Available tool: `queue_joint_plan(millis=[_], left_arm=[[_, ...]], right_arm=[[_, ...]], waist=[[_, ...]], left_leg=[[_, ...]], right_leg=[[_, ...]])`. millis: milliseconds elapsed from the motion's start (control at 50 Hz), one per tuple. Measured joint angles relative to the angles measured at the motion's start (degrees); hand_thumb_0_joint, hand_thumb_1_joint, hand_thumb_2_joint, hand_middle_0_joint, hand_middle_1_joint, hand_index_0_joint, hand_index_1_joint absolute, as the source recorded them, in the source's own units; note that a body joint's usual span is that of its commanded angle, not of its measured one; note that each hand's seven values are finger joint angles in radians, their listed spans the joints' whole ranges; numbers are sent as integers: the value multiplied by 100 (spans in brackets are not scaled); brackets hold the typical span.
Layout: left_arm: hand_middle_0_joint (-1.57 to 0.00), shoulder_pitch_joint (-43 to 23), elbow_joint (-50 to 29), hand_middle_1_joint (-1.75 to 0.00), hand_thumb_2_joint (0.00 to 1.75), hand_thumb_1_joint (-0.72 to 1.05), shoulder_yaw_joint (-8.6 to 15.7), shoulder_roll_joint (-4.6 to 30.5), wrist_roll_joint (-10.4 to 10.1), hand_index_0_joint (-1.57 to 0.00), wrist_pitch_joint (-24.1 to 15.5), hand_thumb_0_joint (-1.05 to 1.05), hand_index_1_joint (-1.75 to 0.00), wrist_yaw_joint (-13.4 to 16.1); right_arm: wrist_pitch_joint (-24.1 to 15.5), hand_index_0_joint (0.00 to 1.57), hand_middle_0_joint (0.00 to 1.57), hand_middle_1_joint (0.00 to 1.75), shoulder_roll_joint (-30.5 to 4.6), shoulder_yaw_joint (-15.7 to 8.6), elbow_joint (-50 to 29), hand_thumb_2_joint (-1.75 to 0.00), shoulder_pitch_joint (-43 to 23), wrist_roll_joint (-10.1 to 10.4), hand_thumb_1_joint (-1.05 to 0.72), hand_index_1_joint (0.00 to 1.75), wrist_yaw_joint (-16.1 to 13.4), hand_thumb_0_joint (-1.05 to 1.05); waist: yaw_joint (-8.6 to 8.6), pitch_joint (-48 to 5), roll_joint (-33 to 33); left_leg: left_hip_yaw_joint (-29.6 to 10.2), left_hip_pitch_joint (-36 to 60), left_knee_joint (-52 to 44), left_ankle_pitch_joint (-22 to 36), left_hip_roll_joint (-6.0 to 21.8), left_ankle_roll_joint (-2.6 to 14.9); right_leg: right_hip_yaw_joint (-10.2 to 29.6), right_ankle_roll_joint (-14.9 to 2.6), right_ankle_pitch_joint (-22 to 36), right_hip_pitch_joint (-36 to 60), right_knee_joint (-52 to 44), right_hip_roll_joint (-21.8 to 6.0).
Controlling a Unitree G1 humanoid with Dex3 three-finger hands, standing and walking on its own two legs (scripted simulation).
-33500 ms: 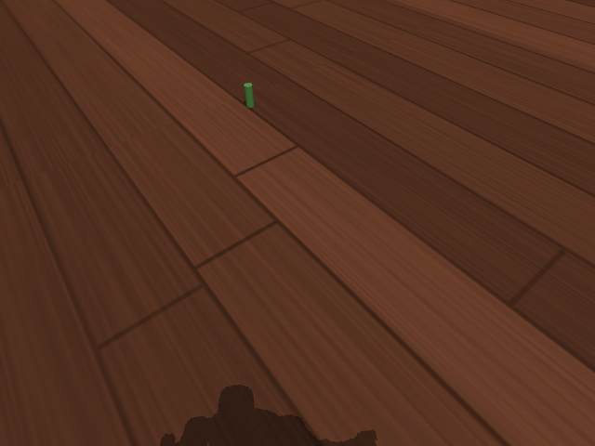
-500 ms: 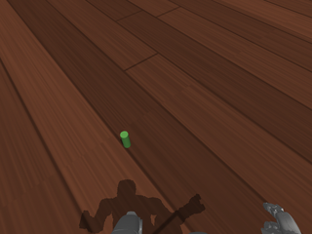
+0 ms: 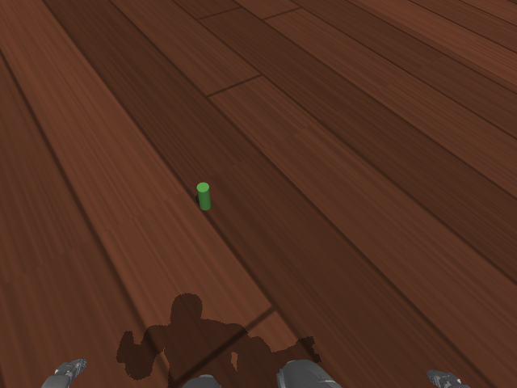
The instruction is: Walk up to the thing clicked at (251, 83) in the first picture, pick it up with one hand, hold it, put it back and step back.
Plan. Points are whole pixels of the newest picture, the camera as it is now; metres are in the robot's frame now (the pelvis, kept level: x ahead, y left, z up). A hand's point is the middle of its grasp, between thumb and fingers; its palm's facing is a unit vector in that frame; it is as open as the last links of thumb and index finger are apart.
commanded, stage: step back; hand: left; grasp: from the side
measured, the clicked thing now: (204, 196) +0.91 +0.19 -0.69
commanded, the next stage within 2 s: stand in 1.36 s
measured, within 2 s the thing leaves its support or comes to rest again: neither
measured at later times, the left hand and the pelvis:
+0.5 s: hand out of the picture -0.10 +0.25 -0.14, palm faces +0.06 -0.90 -0.43, open 7.4 cm; pelvis -0.14 -0.03 -0.01, yaw +3 degrees
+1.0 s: hand out of the picture -0.08 +0.22 -0.14, palm faces +0.10 -0.92 -0.37, open 7.4 cm; pelvis -0.12 -0.04 +0.00, yaw +4 degrees
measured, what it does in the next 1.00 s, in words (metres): walks backwards: right foot, then left foot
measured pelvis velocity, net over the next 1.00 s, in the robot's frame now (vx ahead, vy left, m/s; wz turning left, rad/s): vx -0.12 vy -0.04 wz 0.08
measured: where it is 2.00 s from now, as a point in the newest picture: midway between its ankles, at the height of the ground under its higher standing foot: outside the picture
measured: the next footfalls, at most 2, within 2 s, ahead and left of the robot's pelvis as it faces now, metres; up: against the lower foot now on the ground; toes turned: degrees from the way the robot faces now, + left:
right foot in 0.16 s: -0.07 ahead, -0.16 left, +0.00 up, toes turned +1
left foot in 0.48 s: -0.11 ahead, +0.09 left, +0.00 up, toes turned +1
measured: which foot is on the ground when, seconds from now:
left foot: down 0.00-0.20, up 0.22-0.46, down 0.48-0.76, up 0.78-0.98, down 1.00-1.00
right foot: up 0.00-0.14, down 0.16-1.00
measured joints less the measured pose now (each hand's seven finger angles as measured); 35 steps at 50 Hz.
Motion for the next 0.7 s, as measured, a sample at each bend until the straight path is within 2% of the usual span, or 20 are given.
queue_joint_plan(millis=[80,120,160,180,200,240,260,300,340,400,460,480,500,520,560,600,640,700], left_arm=[[-21,154,112,-30,90,91,-9,34,26,-20,3,0,-30,-53],[-21,204,188,-30,90,91,-22,33,25,-20,-10,0,-30,-85],[-21,303,269,-30,90,91,-28,21,22,-20,-71,0,-30,-127],[-21,341,338,-30,90,91,-14,-33,45,-20,-109,0,-30,-134],[-21,381,397,-30,90,91,-14,-111,89,-20,-123,0,-30,-147],[-21,546,427,-30,90,91,-59,-161,152,-20,-100,0,-30,-176],[-21,629,445,-30,90,91,-77,-187,156,-20,-104,0,-30,-165],[-21,729,506,-30,90,90,-99,-256,177,-20,-123,0,-30,-134],[-21,771,525,-30,90,90,-86,-274,208,-20,-163,0,-30,-124],[-21,764,483,-30,90,90,-57,-230,235,-21,-266,0,-30,-128],[-21,707,446,-30,90,90,-37,-120,212,-21,-339,0,-30,-141],[-21,687,446,-30,90,90,-41,-77,191,-21,-337,0,-30,-147],[-21,648,465,-30,90,90,-40,-21,173,-21,-324,0,-30,-145],[-21,635,500,-30,90,90,-36,21,151,-20,-304,0,-30,-138],[-21,651,660,-30,90,90,-44,15,96,-20,-257,0,-30,-142],[-21,634,786,-30,90,90,-43,39,57,-20,-239,0,-30,-172],[-21,615,858,-30,90,90,-37,51,34,-20,-289,0,-30,-202],[-21,595,957,-30,90,91,-23,33,37,-20,-375,0,-30,-242]], right_arm=[[-26,20,21,30,-73,-20,-242,-90,-243,-8,-90,30,-1,0],[0,20,21,30,-144,-24,-332,-90,-345,-5,-90,30,13,0],[61,20,21,30,-239,-29,-369,-90,-422,10,-90,30,32,0],[93,20,21,30,-310,-49,-360,-90,-465,19,-90,30,36,0],[123,20,21,30,-362,-90,-324,-90,-480,32,-90,30,17,0],[196,20,21,30,-334,-155,-205,-90,-346,41,-90,30,-56,0],[214,20,21,30,-337,-158,-137,-90,-268,55,-90,30,-64,0],[186,20,21,30,-384,-159,-33,-90,-99,92,-90,30,-55,0],[138,20,21,30,-404,-162,70,-90,88,100,-90,30,-28,0],[119,20,21,30,-390,-160,275,-90,377,60,-90,30,38,0],[97,20,21,30,-319,-149,533,-90,567,16,-90,30,117,0],[62,20,21,30,-290,-152,608,-90,603,13,-90,30,136,1],[18,20,21,30,-222,-166,692,-90,587,5,-90,30,140,1],[-28,20,21,30,-147,-170,744,-90,566,-10,-90,30,143,1],[-116,20,21,30,-83,-145,749,-90,602,-29,-90,30,176,1],[-203,20,21,30,-11,-107,728,-90,601,-33,-90,30,181,1],[-264,20,21,30,38,-69,699,-90,576,-31,-90,30,186,1],[-267,20,21,30,47,-53,662,-90,499,-32,-90,30,215,0]], waist=[[53,20,24],[94,13,65],[146,-59,127],[150,-68,263],[98,-53,416],[183,-186,342],[240,-238,293],[249,-306,314],[249,-355,335],[241,-429,375],[230,-510,346],[217,-533,319],[213,-491,199],[238,-448,61],[174,-569,50],[106,-622,32],[69,-640,15],[20,-667,50]], left_leg=[[95,-292,-8,274,170,-56],[138,-478,41,400,256,-125],[173,-709,167,487,342,-208],[113,-837,291,492,432,-215],[-104,-962,504,107,402,-179],[-450,-1210,1306,-950,-40,-213],[-563,-1287,1786,-1111,-252,-226],[-703,-1328,2487,-1097,-529,-220],[-639,-1169,2750,-1075,-593,-254],[-423,-614,2208,-1200,-444,-295],[-147,111,960,-1474,-229,-251],[-71,398,391,-1323,-194,-210],[-18,556,39,-778,-272,-179],[63,649,-89,-510,-360,-155],[67,620,-75,-496,-349,-47],[51,658,-167,-463,-304,3],[45,700,-264,-399,-248,-34],[32,704,-241,-417,-134,-133]], right_leg=[[-173,100,-41,590,-993,-265],[-362,46,15,911,-1781,-421],[-584,-74,341,1311,-2826,-544],[-670,-70,332,1392,-3077,-479],[-775,-75,373,1351,-3023,-404],[-742,-142,433,1156,-2835,-525],[-694,-163,504,1117,-2855,-600],[-713,-140,691,1102,-3014,-698],[-760,-143,821,1067,-3121,-760],[-918,-166,909,1021,-3182,-815],[-1097,-159,904,951,-3109,-896],[-1141,-129,884,914,-3042,-935],[-1117,-95,851,891,-2941,-1037],[-1009,-108,795,881,-2848,-1108],[-867,-152,313,780,-2595,-975],[-754,-182,231,656,-2248,-847],[-756,-194,281,633,-2295,-822],[-834,-178,417,827,-2894,-797]])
